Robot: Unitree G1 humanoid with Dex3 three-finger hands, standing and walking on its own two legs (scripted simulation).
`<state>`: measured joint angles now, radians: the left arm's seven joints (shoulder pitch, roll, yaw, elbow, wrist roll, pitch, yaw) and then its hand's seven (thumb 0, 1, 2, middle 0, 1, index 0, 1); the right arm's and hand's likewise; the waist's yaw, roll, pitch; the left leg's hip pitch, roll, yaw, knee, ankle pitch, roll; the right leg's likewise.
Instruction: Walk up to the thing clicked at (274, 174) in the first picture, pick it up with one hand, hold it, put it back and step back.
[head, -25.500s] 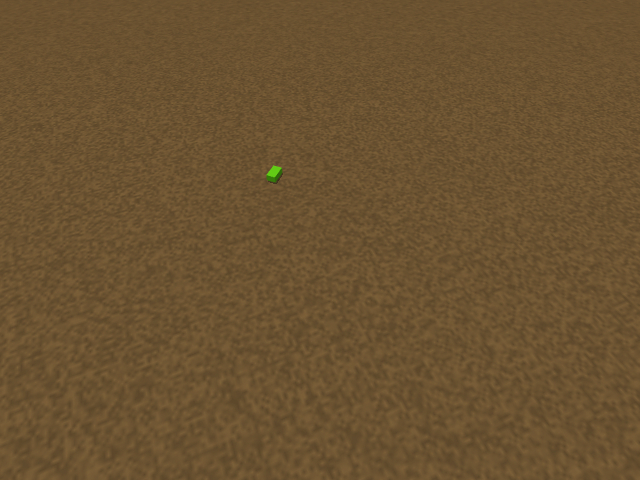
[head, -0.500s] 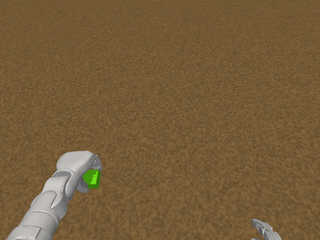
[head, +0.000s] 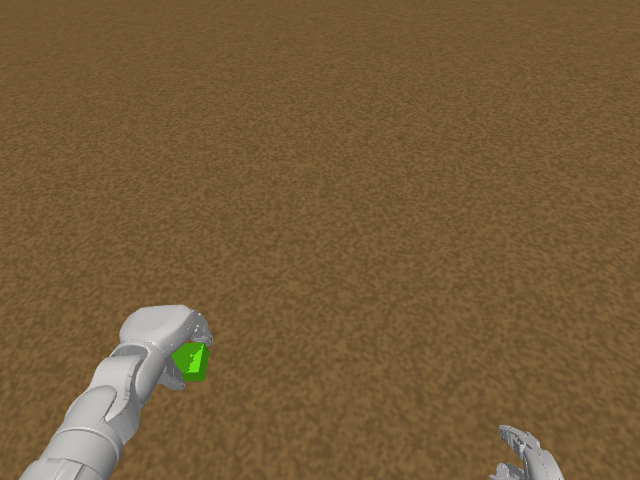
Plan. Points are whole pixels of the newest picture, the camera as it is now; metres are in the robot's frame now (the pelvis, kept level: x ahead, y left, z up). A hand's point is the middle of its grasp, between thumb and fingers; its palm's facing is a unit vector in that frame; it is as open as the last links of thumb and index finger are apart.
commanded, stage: hold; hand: left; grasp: from above
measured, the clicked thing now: (178, 362) +0.31 +0.22 -0.07
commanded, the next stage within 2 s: crouch in 0.84 s
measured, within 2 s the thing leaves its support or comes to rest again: neither
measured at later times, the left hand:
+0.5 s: hand (165, 361) +0.29 +0.22 -0.03, palm faces -0.45 -0.05 -0.89, open 7.2 cm
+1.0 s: hand (166, 353) +0.30 +0.22 -0.03, palm faces -0.45 -0.05 -0.89, open 7.2 cm
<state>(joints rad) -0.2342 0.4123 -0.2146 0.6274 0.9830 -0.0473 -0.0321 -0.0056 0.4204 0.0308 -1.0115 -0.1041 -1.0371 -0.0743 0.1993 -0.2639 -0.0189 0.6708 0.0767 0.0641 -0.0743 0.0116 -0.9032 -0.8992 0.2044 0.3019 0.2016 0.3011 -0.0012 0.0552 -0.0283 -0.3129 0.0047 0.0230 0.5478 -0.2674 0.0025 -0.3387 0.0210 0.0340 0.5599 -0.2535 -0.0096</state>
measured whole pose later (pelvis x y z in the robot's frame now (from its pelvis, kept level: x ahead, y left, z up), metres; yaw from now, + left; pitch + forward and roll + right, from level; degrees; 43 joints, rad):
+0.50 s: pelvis +0.00 +0.00 +0.00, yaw +0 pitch +1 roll +0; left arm -0.21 0.42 -0.22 0.58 0.98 -0.05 -0.06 0.00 0.43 0.00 -1.01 -0.11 -1.04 -0.07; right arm 0.18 -0.26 -0.01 0.67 0.08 0.07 -0.08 0.01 -0.91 -0.90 0.20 0.30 0.20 0.30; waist 0.01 0.06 -0.01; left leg -0.26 0.00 0.03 0.49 -0.25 0.00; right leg -0.28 0.02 0.04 0.51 -0.24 -0.01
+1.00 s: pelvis +0.01 +0.00 +0.01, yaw +0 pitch +1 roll +0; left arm -0.23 0.41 -0.22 0.61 0.98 -0.05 -0.05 0.00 0.43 0.02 -1.00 -0.12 -1.03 -0.08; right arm 0.19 -0.26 -0.02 0.66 0.09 0.09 -0.08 0.01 -0.90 -0.90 0.20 0.30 0.20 0.30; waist 0.01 0.06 -0.01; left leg -0.23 0.00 0.03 0.47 -0.25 0.01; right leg -0.26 0.02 0.04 0.48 -0.23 -0.01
